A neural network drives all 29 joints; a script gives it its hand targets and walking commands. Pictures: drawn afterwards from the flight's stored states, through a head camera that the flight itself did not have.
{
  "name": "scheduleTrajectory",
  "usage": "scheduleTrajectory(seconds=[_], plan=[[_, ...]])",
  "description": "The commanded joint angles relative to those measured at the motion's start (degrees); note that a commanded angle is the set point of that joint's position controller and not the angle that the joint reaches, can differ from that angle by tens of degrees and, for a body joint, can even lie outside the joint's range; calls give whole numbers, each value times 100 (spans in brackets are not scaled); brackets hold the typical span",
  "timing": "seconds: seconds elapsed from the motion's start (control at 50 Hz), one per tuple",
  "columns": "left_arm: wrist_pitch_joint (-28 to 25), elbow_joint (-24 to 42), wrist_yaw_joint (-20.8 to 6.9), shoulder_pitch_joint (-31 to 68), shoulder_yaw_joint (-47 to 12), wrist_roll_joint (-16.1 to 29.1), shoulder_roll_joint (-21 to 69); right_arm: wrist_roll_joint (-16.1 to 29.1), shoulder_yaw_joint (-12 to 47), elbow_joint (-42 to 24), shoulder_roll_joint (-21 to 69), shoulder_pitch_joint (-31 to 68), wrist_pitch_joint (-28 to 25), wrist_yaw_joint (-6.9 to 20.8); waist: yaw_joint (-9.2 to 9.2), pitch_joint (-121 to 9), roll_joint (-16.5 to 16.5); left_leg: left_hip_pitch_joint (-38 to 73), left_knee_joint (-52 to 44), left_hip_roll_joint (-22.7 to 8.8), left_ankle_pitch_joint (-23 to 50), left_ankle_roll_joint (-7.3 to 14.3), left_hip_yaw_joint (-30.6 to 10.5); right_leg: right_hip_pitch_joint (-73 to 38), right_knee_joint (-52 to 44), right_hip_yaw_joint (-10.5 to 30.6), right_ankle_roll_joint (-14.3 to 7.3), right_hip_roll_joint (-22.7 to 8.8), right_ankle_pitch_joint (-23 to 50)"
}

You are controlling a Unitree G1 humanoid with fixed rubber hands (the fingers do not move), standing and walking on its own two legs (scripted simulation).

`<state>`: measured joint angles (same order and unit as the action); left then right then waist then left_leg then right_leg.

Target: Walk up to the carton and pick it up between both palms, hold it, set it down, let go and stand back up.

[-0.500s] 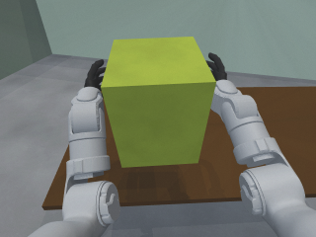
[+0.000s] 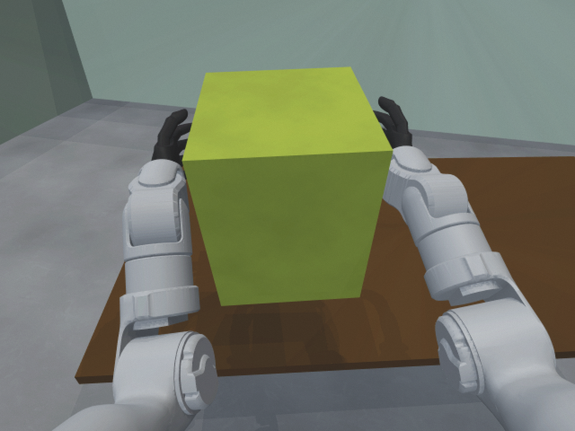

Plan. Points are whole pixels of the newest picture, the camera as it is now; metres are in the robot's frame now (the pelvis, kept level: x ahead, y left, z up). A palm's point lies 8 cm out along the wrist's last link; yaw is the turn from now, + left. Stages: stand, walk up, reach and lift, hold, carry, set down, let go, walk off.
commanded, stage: set down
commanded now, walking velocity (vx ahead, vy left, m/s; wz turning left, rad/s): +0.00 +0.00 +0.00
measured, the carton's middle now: (284, 188) +0.37 +0.01 +0.21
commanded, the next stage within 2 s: none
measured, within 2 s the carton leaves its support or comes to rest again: neither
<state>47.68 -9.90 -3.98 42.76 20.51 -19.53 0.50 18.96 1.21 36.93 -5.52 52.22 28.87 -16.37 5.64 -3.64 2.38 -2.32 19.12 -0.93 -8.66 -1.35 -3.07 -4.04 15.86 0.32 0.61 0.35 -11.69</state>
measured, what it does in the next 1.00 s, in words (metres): stands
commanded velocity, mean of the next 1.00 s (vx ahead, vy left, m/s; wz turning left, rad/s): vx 0.00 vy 0.00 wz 0.00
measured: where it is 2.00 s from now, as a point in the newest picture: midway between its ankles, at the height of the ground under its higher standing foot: outside the picture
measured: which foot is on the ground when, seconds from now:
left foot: down 0.00-1.00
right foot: down 0.00-1.00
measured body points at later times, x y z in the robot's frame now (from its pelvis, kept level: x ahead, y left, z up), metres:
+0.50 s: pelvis +0.01 +0.00 +0.00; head -0.06 +0.03 +0.44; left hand +0.38 +0.17 +0.23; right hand +0.39 -0.13 +0.22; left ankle +0.03 +0.13 -0.75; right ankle -0.02 -0.12 -0.75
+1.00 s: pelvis +0.00 +0.00 +0.00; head -0.04 +0.02 +0.45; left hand +0.39 +0.15 +0.19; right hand +0.39 -0.14 +0.19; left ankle +0.03 +0.13 -0.75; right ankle -0.02 -0.12 -0.75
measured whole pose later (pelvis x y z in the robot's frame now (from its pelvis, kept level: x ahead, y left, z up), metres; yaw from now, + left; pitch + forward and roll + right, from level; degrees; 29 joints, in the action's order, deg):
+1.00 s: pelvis +0.00 +0.00 +0.00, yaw +0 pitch -9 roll +0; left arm 29.3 -13.3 -3.6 37.3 20.9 -25.2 6.3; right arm 1.2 -8.1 42.7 0.1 41.9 0.5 -8.1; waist 2.3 4.2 4.2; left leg 0.7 16.1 -0.9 -7.4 -1.6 -2.5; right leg -5.7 15.4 0.6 0.2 0.2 -11.7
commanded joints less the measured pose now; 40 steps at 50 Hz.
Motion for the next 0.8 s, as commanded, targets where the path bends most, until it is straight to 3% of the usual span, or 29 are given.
scheduleTrajectory(seconds=[0.0, 0.1, 0.16, 0.26, 0.32, 0.4, 0.46, 0.54, 0.62, 0.7, 0.78], plan=[[-519, 471, -696, 3956, -2491, 1079, 2801, 667, 1404, -1707, 3527, 4158, -180, 572, 269, -1471, -233, 976, -183, 508, 1182, 136, 467, 62, -295, -248, 346, 430, 1390], [-789, 230, -773, 4283, -2117, 678, 2665, 169, 1058, -1286, 3410, 4191, -594, 764, 188, -1606, -336, 1135, -296, 439, 919, 62, 463, 177, -329, -415, 266, 381, 825], [-1026, -36, -871, 4181, -1674, 313, 2477, -276, 796, -951, 3306, 4162, -1028, 911, 35, -1379, -302, 1120, -372, 427, 854, 76, 504, 165, -386, -530, 250, 332, 638], [-1246, -723, -1123, 3058, -1224, -266, 2346, -1071, 337, -384, 2973, 3447, -1820, 1146, -126, -661, -128, 1127, -524, 378, 713, 159, 700, 190, -462, -710, 237, 257, 339], [-1323, -591, -1196, 2713, -1293, -259, 2468, -1235, 374, -500, 2850, 3194, -2188, 1180, -160, -608, -94, 1301, -427, 347, 1337, 105, 796, -7, -422, -784, 227, 304, 781], [-1460, 176, -1120, 2491, -1950, 66, 2688, -1245, 714, -1194, 2719, 3191, -2686, 1138, -64, -1075, -180, 1720, -83, 302, 2473, -87, 798, -221, -278, -918, 212, 410, 1604], [-1606, 750, -1028, 2575, -2444, 354, 2762, -1273, 971, -1657, 2673, 3157, -2962, 1144, -7, -1481, -300, 1874, 106, 290, 2736, -174, 775, -345, -206, -925, 197, 388, 1866], [-1753, 989, -868, 2683, -2851, 470, 2830, -1342, 1068, -1711, 2709, 2939, -3136, 1141, 116, -1591, -453, 1785, 106, 301, 2352, -194, 728, -316, -188, -885, 213, 290, 1831], [-1821, 711, -826, 2778, -2746, 370, 2750, -1505, 921, -1499, 2783, 2837, -3151, 1169, 102, -1397, -399, 1425, -94, 316, 1475, -80, 755, -178, -219, -833, 274, 165, 1415], [-1828, 82, -822, 2466, -2284, 117, 2672, -1573, 869, -1214, 2834, 2816, -3129, 1246, -176, -1097, -178, 1135, -243, 312, 999, 83, 812, -113, -247, -760, 325, 128, 1147], [-1907, -118, -783, 2401, -2068, -5, 2711, -1681, 764, -958, 2841, 2775, -3171, 1334, -346, -1034, -101, 1070, -351, 272, 924, 125, 854, -4, -242, -802, 281, 174, 978]])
